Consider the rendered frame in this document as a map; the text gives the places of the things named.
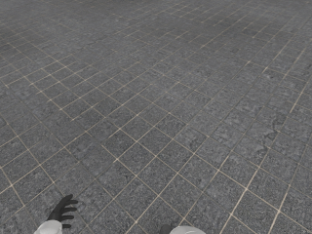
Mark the left robot forearm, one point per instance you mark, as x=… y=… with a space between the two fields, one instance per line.
x=49 y=227

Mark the right robot foot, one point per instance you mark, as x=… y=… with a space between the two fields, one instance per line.
x=165 y=229

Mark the left robot hand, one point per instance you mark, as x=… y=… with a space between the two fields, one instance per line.
x=59 y=210

